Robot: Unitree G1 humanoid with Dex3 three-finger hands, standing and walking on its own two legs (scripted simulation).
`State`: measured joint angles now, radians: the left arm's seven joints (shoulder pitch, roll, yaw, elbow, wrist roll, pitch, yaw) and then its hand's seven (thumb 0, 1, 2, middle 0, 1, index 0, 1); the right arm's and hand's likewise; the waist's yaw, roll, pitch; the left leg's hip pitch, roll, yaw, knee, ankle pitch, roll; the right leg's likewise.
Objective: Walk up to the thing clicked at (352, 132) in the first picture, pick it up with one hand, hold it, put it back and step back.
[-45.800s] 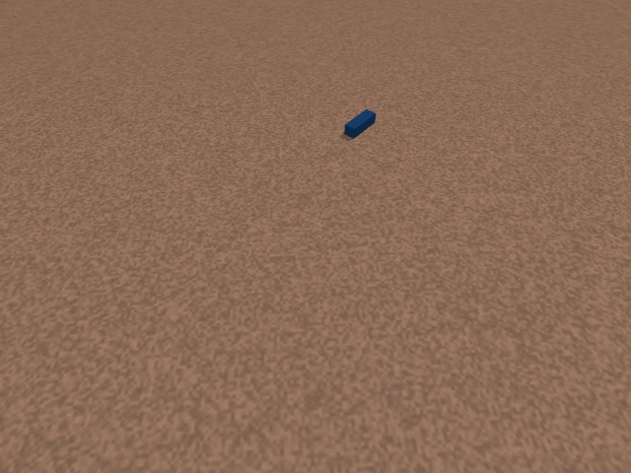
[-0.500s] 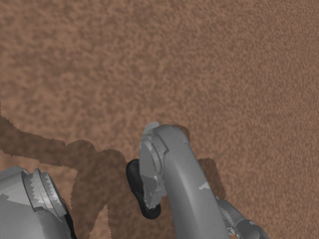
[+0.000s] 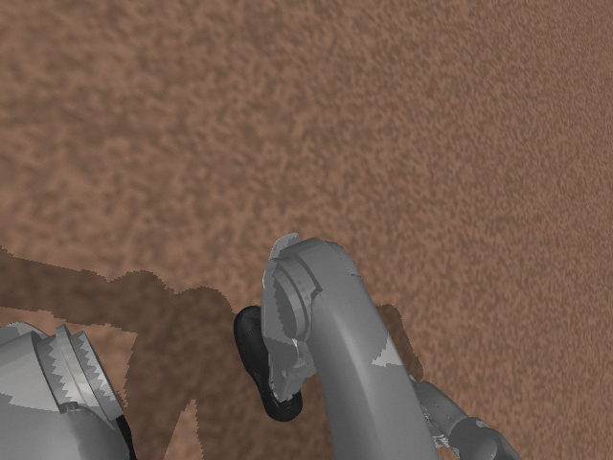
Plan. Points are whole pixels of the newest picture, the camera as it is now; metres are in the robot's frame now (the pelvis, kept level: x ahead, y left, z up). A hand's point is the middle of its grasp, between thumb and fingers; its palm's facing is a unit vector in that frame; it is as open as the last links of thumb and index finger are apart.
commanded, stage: rest palm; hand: left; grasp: from above
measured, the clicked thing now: out of the picture +0.46 +0.39 -0.27
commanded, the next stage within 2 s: close in 0.40 s
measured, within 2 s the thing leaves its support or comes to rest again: neither
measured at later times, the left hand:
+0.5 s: hand out of the picture +0.43 +0.37 -0.25, palm faces -0.46 -0.16 -0.87, open 13.8 cm
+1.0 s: hand out of the picture +0.43 +0.38 -0.24, palm faces -0.47 -0.17 -0.87, open 13.4 cm
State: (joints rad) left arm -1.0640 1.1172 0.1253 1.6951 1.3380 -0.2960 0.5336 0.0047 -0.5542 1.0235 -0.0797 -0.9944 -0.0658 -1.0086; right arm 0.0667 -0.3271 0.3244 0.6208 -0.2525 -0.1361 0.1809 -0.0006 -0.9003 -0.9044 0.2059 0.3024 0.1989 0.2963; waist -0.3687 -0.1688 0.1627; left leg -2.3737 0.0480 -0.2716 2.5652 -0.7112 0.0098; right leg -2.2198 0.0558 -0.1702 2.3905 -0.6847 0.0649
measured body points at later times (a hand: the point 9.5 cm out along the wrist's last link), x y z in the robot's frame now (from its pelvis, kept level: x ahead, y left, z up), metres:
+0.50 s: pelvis +0.00 +0.00 +0.00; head +0.28 +0.14 +0.32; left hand +0.45 +0.37 -0.20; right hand +0.09 -0.25 -0.06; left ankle +0.06 +0.13 -0.27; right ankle +0.11 -0.12 -0.27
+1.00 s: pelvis +0.00 +0.00 +0.00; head +0.28 +0.15 +0.32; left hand +0.45 +0.38 -0.19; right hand +0.08 -0.25 -0.05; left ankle +0.06 +0.13 -0.27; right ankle +0.11 -0.12 -0.27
